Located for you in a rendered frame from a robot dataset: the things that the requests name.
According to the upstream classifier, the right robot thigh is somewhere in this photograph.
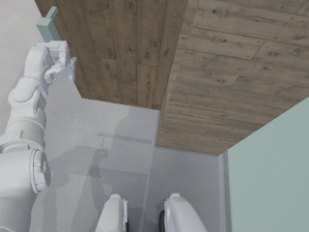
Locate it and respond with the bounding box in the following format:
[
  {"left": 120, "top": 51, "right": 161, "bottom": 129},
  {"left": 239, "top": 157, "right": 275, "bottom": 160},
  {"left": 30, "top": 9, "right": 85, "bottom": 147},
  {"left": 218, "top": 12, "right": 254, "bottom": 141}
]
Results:
[{"left": 164, "top": 197, "right": 208, "bottom": 232}]

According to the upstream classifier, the left robot hand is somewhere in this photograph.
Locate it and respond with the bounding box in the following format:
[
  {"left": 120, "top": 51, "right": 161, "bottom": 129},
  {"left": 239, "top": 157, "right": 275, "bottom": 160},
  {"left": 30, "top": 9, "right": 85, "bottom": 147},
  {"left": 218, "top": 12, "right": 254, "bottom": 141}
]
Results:
[{"left": 23, "top": 41, "right": 75, "bottom": 89}]

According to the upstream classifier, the left robot upper arm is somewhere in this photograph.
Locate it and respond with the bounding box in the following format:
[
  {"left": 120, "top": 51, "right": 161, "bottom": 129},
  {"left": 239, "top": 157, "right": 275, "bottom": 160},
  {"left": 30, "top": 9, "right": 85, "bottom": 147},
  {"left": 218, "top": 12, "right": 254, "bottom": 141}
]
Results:
[{"left": 0, "top": 149, "right": 51, "bottom": 232}]

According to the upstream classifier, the robot right shin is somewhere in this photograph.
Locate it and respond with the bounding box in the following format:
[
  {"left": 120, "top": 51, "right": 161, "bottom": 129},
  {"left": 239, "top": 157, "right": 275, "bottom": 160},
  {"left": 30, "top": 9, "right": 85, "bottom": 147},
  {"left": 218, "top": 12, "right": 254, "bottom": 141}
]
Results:
[{"left": 164, "top": 193, "right": 180, "bottom": 232}]

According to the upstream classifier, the cupboard door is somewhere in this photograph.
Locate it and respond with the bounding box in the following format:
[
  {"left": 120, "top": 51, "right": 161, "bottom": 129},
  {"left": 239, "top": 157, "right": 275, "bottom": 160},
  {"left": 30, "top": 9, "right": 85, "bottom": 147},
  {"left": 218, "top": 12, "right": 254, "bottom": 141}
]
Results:
[{"left": 34, "top": 0, "right": 188, "bottom": 111}]

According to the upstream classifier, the robot left forearm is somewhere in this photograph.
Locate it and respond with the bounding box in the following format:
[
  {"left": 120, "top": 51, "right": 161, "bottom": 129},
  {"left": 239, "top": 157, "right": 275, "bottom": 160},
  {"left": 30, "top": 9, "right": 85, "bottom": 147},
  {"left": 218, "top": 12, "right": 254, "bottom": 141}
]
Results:
[{"left": 0, "top": 77, "right": 48, "bottom": 154}]

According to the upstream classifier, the handle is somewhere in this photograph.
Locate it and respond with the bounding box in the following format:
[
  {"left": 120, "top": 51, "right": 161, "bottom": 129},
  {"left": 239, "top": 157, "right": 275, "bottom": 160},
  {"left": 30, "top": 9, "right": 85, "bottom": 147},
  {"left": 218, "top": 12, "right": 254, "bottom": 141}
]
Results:
[{"left": 36, "top": 6, "right": 77, "bottom": 77}]

